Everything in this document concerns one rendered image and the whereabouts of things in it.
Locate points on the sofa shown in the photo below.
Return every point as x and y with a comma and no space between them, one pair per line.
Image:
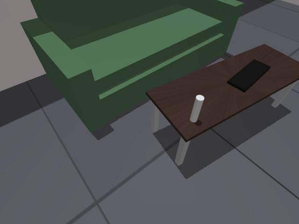
103,55

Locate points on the coffee table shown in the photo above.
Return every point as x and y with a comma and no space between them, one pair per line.
222,101

